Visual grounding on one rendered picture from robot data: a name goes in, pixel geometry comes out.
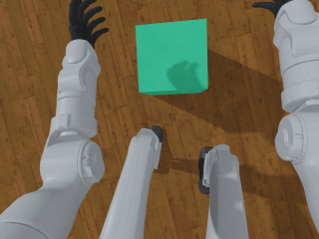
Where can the left robot upper arm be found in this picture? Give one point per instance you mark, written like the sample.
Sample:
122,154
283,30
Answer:
68,169

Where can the right robot foot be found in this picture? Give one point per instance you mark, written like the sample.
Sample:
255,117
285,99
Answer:
203,189

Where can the carton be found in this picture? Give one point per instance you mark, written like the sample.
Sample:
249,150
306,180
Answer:
172,57

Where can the left robot hand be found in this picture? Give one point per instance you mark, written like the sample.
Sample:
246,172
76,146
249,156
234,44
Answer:
79,27

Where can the left robot thigh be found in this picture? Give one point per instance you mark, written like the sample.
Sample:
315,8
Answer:
127,213

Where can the right robot upper arm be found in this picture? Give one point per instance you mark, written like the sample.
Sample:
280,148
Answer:
297,141

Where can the right robot hand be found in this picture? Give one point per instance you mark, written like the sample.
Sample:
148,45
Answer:
271,6

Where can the left robot forearm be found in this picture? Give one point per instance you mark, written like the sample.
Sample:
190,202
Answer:
76,96

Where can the right robot forearm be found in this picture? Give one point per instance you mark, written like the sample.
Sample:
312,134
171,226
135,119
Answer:
296,36

